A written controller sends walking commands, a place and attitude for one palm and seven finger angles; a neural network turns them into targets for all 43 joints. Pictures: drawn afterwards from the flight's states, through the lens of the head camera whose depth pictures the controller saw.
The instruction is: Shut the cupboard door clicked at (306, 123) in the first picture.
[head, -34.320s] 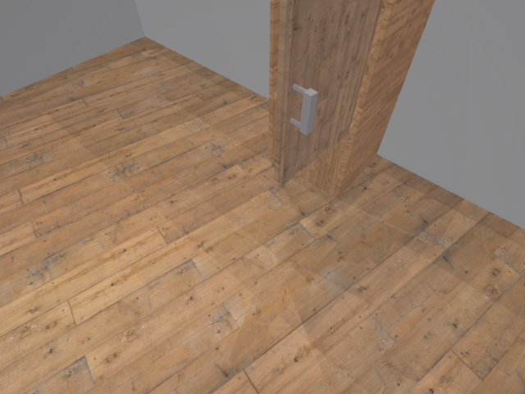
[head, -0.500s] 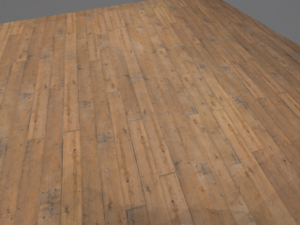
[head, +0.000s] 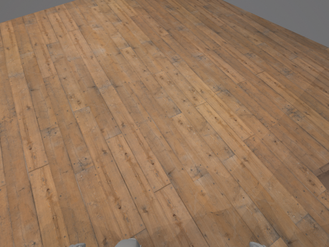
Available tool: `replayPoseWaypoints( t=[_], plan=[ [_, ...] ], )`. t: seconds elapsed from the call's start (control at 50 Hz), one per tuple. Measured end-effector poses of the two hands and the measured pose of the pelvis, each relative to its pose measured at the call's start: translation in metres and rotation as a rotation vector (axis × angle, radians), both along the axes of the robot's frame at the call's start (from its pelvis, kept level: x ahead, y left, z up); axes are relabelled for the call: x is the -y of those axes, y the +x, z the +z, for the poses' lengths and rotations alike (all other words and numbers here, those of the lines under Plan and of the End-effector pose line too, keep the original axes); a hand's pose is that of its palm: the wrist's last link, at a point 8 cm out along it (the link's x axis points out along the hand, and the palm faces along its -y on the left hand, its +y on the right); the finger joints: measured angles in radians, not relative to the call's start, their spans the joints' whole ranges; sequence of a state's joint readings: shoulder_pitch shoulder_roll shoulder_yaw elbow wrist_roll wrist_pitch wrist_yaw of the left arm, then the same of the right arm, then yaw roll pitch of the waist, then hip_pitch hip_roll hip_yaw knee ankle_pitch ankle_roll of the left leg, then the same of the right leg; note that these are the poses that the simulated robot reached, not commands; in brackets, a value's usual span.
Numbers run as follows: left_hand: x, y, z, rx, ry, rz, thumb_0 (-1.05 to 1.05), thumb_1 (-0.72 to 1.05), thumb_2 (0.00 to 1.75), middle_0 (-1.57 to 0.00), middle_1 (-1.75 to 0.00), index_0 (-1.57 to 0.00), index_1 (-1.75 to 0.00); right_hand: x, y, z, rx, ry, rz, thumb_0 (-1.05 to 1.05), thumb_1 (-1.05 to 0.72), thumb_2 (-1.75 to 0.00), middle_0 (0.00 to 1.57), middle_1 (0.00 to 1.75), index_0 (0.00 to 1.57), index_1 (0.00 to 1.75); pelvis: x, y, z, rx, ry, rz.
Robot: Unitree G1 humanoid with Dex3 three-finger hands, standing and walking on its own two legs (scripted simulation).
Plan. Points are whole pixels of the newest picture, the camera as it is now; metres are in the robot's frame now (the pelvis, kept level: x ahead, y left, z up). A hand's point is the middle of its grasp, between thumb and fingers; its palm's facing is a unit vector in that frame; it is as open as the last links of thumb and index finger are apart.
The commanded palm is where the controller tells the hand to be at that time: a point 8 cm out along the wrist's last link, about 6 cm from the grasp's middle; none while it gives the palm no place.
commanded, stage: turn to face it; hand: left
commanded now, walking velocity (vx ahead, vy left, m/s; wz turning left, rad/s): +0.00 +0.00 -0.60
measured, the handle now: out of the picture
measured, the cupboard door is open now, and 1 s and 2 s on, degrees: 64 64 64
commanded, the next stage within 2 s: take the last steps up to it in 1.98 s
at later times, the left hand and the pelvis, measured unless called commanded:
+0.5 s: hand (112, 222) +0.19 +0.16 -0.15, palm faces -0.31 -0.92 -0.24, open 7.3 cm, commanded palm none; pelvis +0.01 +0.00 +0.00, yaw -18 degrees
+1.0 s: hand (120, 221) +0.20 +0.14 -0.18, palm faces -0.48 -0.85 -0.20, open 7.3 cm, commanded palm none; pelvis +0.05 +0.00 +0.00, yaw -34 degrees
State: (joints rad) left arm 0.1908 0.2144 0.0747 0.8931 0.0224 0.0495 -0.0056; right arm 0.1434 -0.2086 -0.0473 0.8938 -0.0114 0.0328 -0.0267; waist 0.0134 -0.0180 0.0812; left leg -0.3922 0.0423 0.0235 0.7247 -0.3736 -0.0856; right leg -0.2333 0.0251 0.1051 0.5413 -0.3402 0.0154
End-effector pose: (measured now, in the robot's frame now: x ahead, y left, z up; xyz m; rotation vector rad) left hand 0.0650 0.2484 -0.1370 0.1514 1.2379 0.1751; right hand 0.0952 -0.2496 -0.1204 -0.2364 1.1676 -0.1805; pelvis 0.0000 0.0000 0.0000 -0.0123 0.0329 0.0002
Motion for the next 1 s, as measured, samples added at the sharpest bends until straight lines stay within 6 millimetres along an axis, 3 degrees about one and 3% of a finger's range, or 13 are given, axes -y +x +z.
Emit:
replayPoseWaypoints(
  t=[0.06,0.12,0.28,0.38,0.5,0.58,0.68,0.8,0.92,1.0],
  plan=[
    [-0.016,0.008,-0.013,-0.022,-0.014,-0.015,0.0,0.91,0.9,-0.2,-0.3,-0.21,-0.3,-0.014,0.01,0.005,0.056,-0.02,-0.005,0.01,-0.9,-0.9,0.2,0.3,0.2,0.3,-0.014,0.004,-0.005,0.002,-0.001,-0.046],
    [-0.026,0.02,-0.011,-0.037,-0.018,-0.058,0.0,0.91,0.9,-0.2,-0.3,-0.21,-0.3,-0.023,0.004,0.015,0.072,-0.033,-0.016,0.01,-0.9,-0.9,0.2,0.3,0.2,0.3,-0.022,0.006,0.0,0.008,-0.02,-0.09],
    [-0.029,0.066,0.005,0.002,-0.026,-0.168,0.0,0.91,0.9,-0.19,-0.3,-0.2,-0.3,-0.025,-0.046,0.024,-0.01,-0.042,-0.13,0.01,-0.9,-0.9,0.2,0.3,0.2,0.3,-0.028,0.009,0.013,0.014,-0.044,-0.179],
    [-0.007,0.097,0.011,0.022,-0.015,-0.267,0.0,0.92,0.9,-0.19,-0.3,-0.2,-0.3,-0.014,-0.089,0.015,-0.065,-0.023,-0.241,0.01,-0.9,-0.9,0.2,0.3,0.2,0.3,-0.021,0.01,0.011,0.021,-0.037,-0.245],
    [0.041,0.133,0.017,0.088,0.017,-0.396,0.0,0.91,0.9,-0.19,-0.3,-0.2,-0.3,0.009,-0.142,-0.015,-0.123,0.026,-0.369,0.01,-0.9,-0.9,0.2,0.3,0.2,0.3,0.003,0.009,-0.003,0.03,-0.003,-0.323],
    [0.066,0.139,0.022,0.124,0.045,-0.448,0.0,0.91,0.9,-0.2,-0.3,-0.2,-0.3,0.026,-0.159,-0.031,-0.162,0.048,-0.431,0.01,-0.9,-0.9,0.2,0.3,0.2,0.3,0.015,0.007,-0.009,0.031,0.003,-0.36],
    [0.081,0.129,0.03,0.063,0.056,-0.48,0.0,0.91,0.9,-0.2,-0.3,-0.21,-0.3,0.035,-0.148,-0.018,-0.111,0.06,-0.467,0.01,-0.91,-0.9,0.2,0.3,0.19,0.3,0.024,0.009,0.006,0.014,0.03,-0.421],
    [0.089,0.127,0.024,0.012,0.033,-0.512,0.0,0.91,0.9,-0.2,-0.3,-0.21,-0.3,0.04,-0.125,-0.006,-0.042,0.048,-0.486,0.01,-0.91,-0.9,0.2,0.3,0.19,0.3,0.026,0.017,0.01,-0.002,0.031,-0.475],
    [0.077,0.136,0.01,-0.029,0.012,-0.528,0.0,0.91,0.9,-0.2,-0.3,-0.21,-0.3,0.037,-0.094,0.003,0.015,0.01,-0.504,0.01,-0.9,-0.9,0.2,0.3,0.19,0.3,0.015,0.032,0.007,-0.012,0.018,-0.54],
    [0.062,0.153,-0.008,-0.065,0.004,-0.551,0.0,0.91,0.9,-0.2,-0.3,-0.21,-0.3,0.028,-0.078,0.01,0.075,-0.041,-0.527,0.01,-0.9,-0.9,0.2,0.3,0.2,0.3,0.002,0.047,-0.002,-0.023,0.002,-0.589]
  ],
)
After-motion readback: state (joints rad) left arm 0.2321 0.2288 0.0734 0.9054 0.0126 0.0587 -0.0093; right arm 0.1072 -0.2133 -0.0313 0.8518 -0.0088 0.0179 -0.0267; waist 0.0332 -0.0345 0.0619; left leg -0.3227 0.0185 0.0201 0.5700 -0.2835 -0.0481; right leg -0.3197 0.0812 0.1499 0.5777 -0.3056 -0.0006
